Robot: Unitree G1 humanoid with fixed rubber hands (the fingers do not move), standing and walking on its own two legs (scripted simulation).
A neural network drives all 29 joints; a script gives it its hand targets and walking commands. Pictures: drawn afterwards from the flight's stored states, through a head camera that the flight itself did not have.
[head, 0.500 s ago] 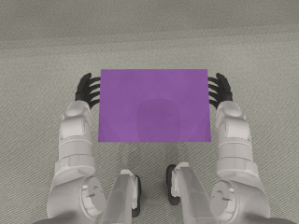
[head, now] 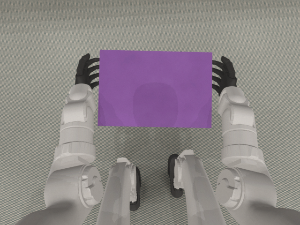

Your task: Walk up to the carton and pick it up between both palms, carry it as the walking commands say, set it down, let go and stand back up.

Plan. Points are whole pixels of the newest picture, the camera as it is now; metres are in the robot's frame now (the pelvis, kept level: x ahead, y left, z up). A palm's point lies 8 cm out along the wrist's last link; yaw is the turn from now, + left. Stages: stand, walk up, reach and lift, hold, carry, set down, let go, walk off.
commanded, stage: set down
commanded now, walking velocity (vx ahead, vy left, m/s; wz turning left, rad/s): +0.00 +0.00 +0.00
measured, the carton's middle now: (153, 94) +0.46 -0.02 -0.18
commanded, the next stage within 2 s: none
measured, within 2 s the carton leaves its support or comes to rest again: neither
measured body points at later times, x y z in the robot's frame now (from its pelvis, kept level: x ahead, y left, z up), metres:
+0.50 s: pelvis -0.01 +0.00 -0.07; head +0.28 -0.01 +0.27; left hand +0.50 +0.16 -0.17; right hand +0.47 -0.21 -0.18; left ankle +0.07 +0.10 -0.55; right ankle +0.11 -0.12 -0.55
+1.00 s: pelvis -0.03 +0.00 -0.13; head +0.31 -0.01 +0.17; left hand +0.53 +0.16 -0.26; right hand +0.49 -0.21 -0.26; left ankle +0.07 +0.10 -0.55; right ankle +0.11 -0.12 -0.55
